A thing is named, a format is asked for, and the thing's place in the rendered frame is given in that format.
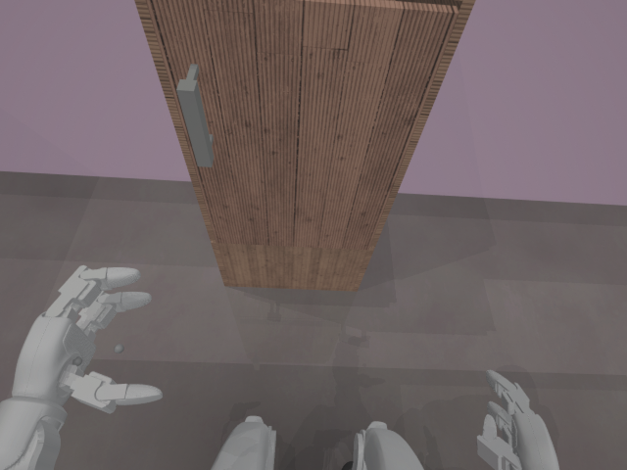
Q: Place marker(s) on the cupboard door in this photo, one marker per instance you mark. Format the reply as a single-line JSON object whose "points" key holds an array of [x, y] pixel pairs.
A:
{"points": [[312, 105]]}

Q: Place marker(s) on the robot thigh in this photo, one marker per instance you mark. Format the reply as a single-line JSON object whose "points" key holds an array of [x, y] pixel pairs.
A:
{"points": [[382, 449], [250, 446]]}

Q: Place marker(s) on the left robot hand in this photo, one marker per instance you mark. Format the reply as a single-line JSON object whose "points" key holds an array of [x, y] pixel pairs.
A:
{"points": [[44, 369]]}

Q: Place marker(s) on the right robot hand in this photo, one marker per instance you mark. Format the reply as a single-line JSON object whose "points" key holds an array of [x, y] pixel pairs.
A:
{"points": [[526, 443]]}

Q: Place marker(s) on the handle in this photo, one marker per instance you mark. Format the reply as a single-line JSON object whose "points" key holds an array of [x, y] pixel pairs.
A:
{"points": [[193, 112]]}

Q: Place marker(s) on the robot right thigh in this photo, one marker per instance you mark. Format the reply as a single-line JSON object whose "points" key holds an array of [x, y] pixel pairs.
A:
{"points": [[382, 449]]}

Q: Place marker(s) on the robot left forearm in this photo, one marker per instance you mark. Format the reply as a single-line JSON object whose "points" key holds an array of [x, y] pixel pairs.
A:
{"points": [[29, 433]]}

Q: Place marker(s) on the robot left thigh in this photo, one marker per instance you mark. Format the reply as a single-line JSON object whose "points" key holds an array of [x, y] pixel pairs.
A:
{"points": [[250, 446]]}

